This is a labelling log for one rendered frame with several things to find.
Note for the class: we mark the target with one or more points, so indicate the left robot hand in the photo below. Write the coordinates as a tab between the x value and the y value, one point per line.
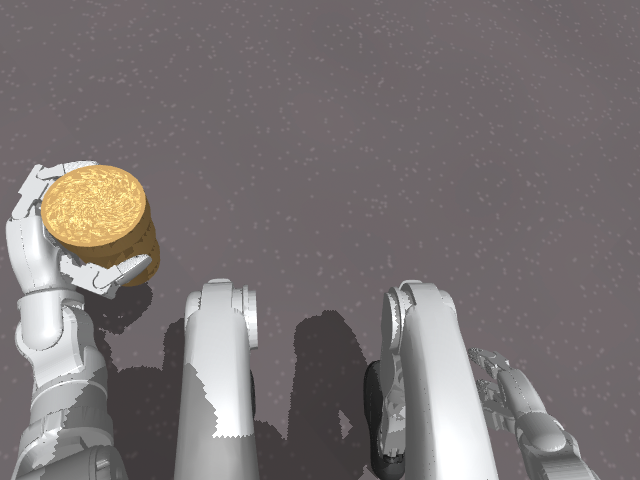
39	261

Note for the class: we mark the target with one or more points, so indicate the right robot hand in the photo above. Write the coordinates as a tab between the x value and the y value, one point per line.
513	397

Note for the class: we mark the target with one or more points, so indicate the right robot foot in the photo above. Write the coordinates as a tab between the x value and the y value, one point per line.
384	467

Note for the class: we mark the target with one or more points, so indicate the left robot arm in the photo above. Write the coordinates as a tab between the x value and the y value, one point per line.
70	435

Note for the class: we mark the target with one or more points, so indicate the right robot arm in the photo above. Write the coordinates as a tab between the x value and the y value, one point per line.
548	451

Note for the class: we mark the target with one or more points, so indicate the cup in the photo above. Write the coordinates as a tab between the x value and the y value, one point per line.
101	213

